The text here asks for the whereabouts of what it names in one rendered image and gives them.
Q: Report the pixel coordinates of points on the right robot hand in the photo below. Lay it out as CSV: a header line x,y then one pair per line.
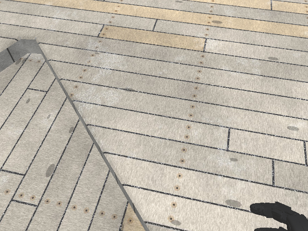
x,y
281,213

